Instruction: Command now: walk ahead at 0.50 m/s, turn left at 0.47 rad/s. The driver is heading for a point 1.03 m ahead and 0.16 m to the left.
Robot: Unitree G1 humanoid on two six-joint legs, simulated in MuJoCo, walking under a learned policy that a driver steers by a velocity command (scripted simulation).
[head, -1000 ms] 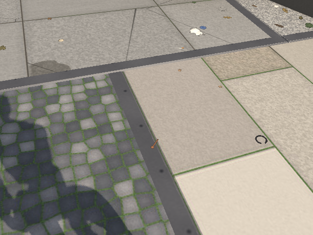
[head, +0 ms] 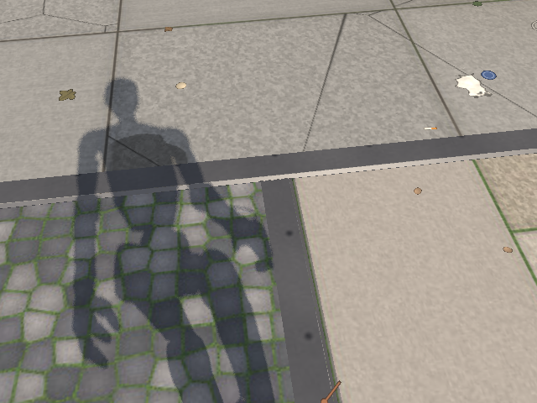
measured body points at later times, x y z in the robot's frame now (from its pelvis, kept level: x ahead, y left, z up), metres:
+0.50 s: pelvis +0.29 -0.02 +0.00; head +0.33 -0.01 +0.45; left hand +0.47 +0.25 -0.07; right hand +0.33 -0.31 -0.13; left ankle +0.09 +0.03 -0.70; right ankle +0.44 -0.09 -0.72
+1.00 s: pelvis +0.52 +0.08 +0.01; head +0.54 +0.10 +0.46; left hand +0.38 +0.30 -0.13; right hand +0.81 -0.03 -0.07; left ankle +0.56 +0.19 -0.72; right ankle +0.44 -0.09 -0.70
